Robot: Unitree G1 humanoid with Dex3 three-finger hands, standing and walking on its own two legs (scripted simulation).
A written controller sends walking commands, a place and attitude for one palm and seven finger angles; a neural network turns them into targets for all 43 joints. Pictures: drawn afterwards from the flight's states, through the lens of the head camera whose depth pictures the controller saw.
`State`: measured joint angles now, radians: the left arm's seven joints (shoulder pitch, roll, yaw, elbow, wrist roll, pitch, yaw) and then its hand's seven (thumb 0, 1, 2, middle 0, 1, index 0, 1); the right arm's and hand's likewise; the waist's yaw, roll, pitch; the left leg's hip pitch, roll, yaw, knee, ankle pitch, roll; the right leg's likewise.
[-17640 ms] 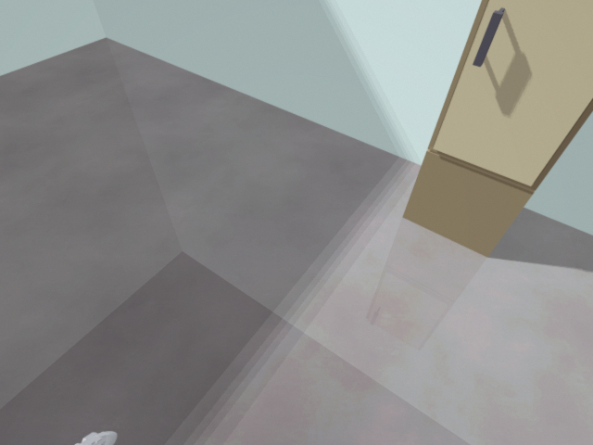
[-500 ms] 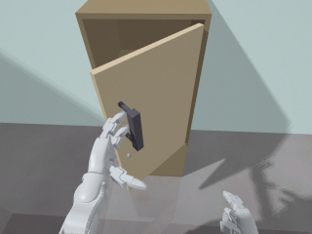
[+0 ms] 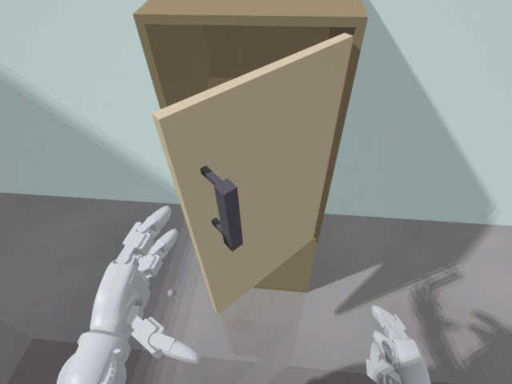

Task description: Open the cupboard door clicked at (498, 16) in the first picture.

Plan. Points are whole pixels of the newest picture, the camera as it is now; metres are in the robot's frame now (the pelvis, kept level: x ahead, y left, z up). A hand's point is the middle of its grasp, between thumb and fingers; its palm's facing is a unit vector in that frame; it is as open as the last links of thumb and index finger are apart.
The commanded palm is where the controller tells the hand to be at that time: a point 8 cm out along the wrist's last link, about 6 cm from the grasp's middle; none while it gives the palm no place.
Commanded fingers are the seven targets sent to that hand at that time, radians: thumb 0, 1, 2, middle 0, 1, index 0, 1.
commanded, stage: slide the hand sideways off the handle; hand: left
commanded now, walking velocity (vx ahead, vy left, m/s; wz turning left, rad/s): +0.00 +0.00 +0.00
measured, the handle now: (221, 209) +0.35 +0.09 +0.10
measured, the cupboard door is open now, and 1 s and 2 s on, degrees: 46 46 46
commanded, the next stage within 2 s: draw the hand back to the body in 0.04 s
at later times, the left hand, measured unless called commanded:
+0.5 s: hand (136, 296) +0.19 +0.17 +0.13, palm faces +0.01 -1.00 -0.09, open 16.3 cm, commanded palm +0.16 +0.22 +0.14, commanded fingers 0.00 -0.50 0.30 -0.15 -0.30 -0.15 -0.30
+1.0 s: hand (66, 276) +0.20 +0.24 +0.15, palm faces +0.33 -0.87 -0.36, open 13.2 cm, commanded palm +0.15 +0.28 +0.17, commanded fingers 0.00 0.34 0.66 -0.18 -0.30 -0.18 -0.30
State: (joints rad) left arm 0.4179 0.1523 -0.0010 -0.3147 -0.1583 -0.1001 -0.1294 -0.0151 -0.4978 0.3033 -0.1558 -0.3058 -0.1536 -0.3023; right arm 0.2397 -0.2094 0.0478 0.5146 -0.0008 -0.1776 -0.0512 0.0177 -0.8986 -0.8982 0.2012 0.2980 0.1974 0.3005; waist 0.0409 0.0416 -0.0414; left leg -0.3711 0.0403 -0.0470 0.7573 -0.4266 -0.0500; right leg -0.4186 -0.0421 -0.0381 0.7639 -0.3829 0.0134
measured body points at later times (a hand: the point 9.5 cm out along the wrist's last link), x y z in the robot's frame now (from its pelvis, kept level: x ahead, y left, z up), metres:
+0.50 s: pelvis -0.01 +0.00 +0.00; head -0.02 -0.02 +0.45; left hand +0.19 +0.22 +0.13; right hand +0.18 -0.21 -0.06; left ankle -0.02 +0.15 -0.71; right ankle +0.01 -0.13 -0.71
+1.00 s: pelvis +0.00 +0.02 +0.03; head -0.01 +0.01 +0.48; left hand +0.18 +0.29 +0.17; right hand +0.18 -0.19 -0.05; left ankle -0.02 +0.15 -0.71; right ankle +0.01 -0.13 -0.71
